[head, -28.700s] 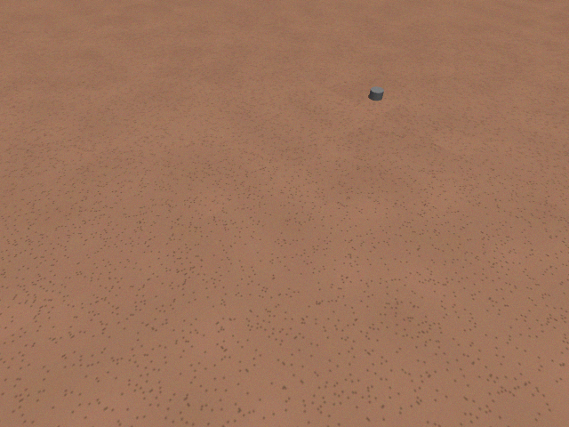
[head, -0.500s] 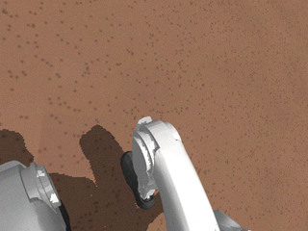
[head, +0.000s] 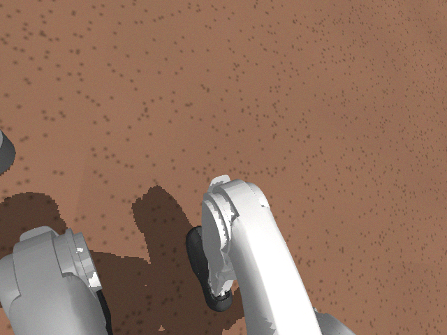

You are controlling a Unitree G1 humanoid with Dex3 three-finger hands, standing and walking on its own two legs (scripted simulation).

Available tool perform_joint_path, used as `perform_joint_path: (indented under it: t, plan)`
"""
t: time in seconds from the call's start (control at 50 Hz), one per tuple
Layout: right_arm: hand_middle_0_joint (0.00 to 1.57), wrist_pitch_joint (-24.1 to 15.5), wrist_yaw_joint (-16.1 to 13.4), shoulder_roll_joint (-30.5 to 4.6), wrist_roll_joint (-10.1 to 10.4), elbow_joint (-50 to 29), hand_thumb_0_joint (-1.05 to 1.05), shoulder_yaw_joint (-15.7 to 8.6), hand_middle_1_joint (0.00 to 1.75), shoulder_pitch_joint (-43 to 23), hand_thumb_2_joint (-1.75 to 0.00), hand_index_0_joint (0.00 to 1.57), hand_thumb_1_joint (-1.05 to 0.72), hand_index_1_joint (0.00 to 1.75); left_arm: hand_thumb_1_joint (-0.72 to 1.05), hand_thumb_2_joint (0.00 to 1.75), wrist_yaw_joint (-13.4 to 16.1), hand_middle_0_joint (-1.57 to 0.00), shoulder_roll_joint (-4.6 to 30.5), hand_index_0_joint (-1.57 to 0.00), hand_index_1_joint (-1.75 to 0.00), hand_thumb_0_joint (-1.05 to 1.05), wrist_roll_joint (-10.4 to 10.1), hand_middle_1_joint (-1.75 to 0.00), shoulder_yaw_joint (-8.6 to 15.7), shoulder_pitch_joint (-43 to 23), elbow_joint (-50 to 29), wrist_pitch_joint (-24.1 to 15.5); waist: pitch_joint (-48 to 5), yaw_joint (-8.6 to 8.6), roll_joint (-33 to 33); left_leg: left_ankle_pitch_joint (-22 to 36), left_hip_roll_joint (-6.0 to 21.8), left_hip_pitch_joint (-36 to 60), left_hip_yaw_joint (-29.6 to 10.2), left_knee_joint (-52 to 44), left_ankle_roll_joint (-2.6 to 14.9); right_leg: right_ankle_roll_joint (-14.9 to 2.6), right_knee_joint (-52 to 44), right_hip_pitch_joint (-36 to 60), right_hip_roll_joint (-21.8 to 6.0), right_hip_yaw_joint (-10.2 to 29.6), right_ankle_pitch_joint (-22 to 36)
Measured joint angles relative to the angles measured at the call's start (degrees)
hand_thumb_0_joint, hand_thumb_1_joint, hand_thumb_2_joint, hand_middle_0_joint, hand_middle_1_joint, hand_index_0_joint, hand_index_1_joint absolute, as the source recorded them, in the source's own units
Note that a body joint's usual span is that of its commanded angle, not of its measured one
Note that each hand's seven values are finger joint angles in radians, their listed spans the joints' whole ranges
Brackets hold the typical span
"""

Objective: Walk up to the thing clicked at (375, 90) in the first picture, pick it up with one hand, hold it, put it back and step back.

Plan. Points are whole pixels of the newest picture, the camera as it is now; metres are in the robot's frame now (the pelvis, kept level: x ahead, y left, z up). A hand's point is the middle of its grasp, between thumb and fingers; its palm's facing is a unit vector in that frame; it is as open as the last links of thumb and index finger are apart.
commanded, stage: withdraw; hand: left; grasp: from above
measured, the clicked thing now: out of the picture +0.47 +0.29 -0.27
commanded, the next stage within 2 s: home in 0.66 s
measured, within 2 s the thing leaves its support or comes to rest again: rests again in 0.06 s
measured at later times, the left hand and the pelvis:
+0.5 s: hand out of the picture +0.41 +0.28 -0.11, palm faces -0.50 -0.11 -0.86, open 14.1 cm; pelvis -0.02 -0.01 +0.04, yaw +7 degrees
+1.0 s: hand out of the picture +0.47 +0.31 -0.07, palm faces -0.31 -0.19 -0.93, open 12.6 cm; pelvis +0.01 +0.00 +0.05, yaw +7 degrees
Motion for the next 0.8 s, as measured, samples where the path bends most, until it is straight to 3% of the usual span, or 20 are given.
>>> perform_joint_path:
  t: [0.12, 0.26, 0.32, 0.38, 0.48, 0.56, 0.62, 0.7, 0.8]
  plan:
    - [0.2, 4.28, 0.25, 1.13, 3.95, 1.84, 0.0, -4.66, 0.3, 0.51, -0.9, 0.21, -0.91, 0.3, -0.55, 0.98, -5.39, -0.09, -6.04, -0.08, -1.01, 0.0, -3.98, -1.0, -3.47, 2.84, -8.24, 4.78, -7.68, 3.98, 4.91, -0.39, 0.43, 0.51, 2.3, -3.09, 0.28, 0.19, -1.5, -0.4, -0.42, 1.68, -0.99]
    - [0.2, 9.09, -2.34, 1.55, 7.4, -0.61, 0.0, -8.22, 0.3, -1.03, -0.9, 0.2, -0.91, 0.29, -0.54, 1.01, -18.04, -0.09, -10.71, -0.07, -1.02, 0.0, -10.87, -1.01, -9.68, 1.18, -9.95, 8.06, -9.44, 7.6, 8.01, 2.0, 0.55, 4.36, 5.91, -8.54, 1.22, 0.03, -4.93, 2.76, -1.11, 4.3, 0.08]
    - [0.2, 10.66, -4.37, 1.44, 8.19, -1.7, 0.0, -8.5, 0.3, -1.06, -0.9, 0.2, -0.91, 0.29, -0.54, 1.03, -23.03, -0.09, -12.66, -0.07, -1.03, 0.0, -11.57, -1.01, -11.76, 1.03, -10.56, 6.46, -9.13, 8.4, 7.88, 3.24, 0.19, 5.94, 6.71, -10.51, 1.15, -0.35, -6.12, 4.18, -1.61, 4.84, 0.66]
    - [0.2, 11.75, -6.57, 1.3, 8.5, -2.5, 0.0, -8.21, 0.3, -0.82, -0.9, 0.2, -0.91, 0.29, -0.54, 1.04, -25.29, -0.09, -13.99, -0.07, -1.04, 0.0, -10.35, -1.02, -12.56, 0.99, -10.69, 3.42, -8.6, 8.59, 6.9, 4.38, -0.17, 6.65, 6.91, -11.74, 0.9, -0.77, -6.83, 4.77, -1.99, 4.92, 1.39]
    - [0.2, 12.96, -9.55, 1.08, 8.01, -2.81, 0.0, -7.22, 0.3, -0.39, -0.9, 0.2, -0.91, 0.29, -0.54, 1.04, -22.5, -0.09, -13.3, -0.07, -1.04, 0.0, -4.67, -1.02, -10.4, 1.08, -9.1, -3.11, -7.98, 7.42, 4.59, 5.48, -0.64, 5.48, 6.32, -11.29, 0.46, -1.3, -6.17, 3.57, -2.22, 4.43, 2.31]
    - [0.2, 13.08, -10.8, 1.09, 6.97, -2.09, 0.0, -6.74, 0.3, -0.19, -0.9, 0.2, -0.91, 0.29, -0.53, 1.04, -16.61, -0.09, -10.53, -0.07, -1.04, 0.0, 0.47, -1.02, -8.12, -0.39, -4.41, -5.89, -7.48, 5.63, 3.1, 5.67, -0.98, 3.29, 5.95, -9.15, 0.05, -1.31, -4.08, 1.44, -2.21, 4.35, 2.43]
    - [0.2, 12.39, -11.23, 1.38, 6.0, -1.59, 0.0, -6.52, 0.3, 0.02, -0.9, 0.2, -0.9, 0.29, -0.53, 1.03, -12.1, -0.09, -8.06, -0.07, -1.03, 0.0, 2.62, -1.02, -6.34, -1.97, -0.41, -5.92, -6.58, 4.5, 2.5, 5.56, -1.07, 1.64, 5.71, -7.5, -0.08, -1.19, -2.66, -0.06, -2.06, 4.31, 2.38]
    - [0.2, 10.9, -11.04, 2.23, 4.8, -0.53, 0.0, -6.51, 0.29, 0.85, -0.9, 0.2, -0.9, 0.29, -0.52, 1.03, -8.51, -0.09, -5.81, -0.08, -1.02, 0.0, 3.39, -1.01, -4.12, -2.86, 0.99, -3.96, -5.63, 3.77, 2.56, 5.04, -1.09, -0.26, 5.74, -6.09, 0.17, -0.95, -1.51, -1.73, -1.91, 4.47, 1.9]
    - [0.2, 10.04, -9.91, 3.79, 4.59, 1.38, 0.0, -7.3, 0.3, 2.52, -0.89, 0.2, -0.9, 0.29, -0.52, 1.01, -8.5, -0.1, -6.5, -0.09, -1.01, 0.0, 0.05, -1.01, -3.88, -1.91, -4.74, -0.34, -6.65, 4.29, 3.8, 3.54, -1.02, -1.4, 6.54, -5.92, 0.5, -0.76, -1.03, -2.97, -2.04, 5.19, 0.26]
